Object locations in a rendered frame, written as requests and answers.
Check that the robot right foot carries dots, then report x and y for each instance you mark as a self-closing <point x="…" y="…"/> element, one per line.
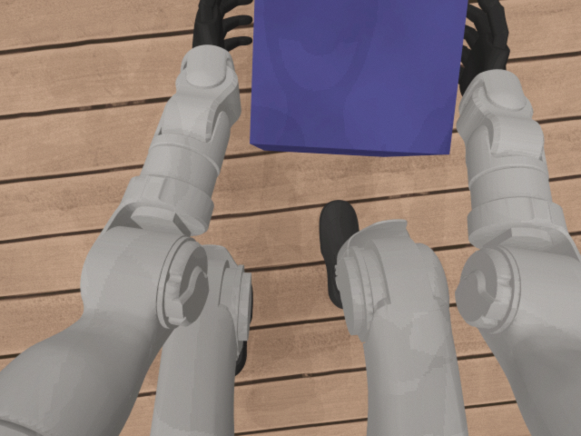
<point x="338" y="222"/>

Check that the right robot forearm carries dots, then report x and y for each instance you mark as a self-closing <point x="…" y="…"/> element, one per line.
<point x="511" y="200"/>

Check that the left robot upper arm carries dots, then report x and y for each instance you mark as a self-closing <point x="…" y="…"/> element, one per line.
<point x="138" y="286"/>

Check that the left robot hand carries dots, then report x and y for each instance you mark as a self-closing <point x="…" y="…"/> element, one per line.
<point x="210" y="28"/>

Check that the left robot forearm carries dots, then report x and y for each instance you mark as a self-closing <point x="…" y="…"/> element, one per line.
<point x="173" y="193"/>

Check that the left robot thigh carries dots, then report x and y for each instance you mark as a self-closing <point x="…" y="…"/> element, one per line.
<point x="195" y="388"/>

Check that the right robot upper arm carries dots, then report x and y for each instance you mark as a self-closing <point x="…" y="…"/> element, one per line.
<point x="527" y="306"/>

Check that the right robot hand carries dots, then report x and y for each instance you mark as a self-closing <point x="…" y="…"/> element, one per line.
<point x="488" y="45"/>

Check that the carton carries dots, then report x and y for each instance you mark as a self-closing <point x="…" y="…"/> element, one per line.
<point x="356" y="77"/>

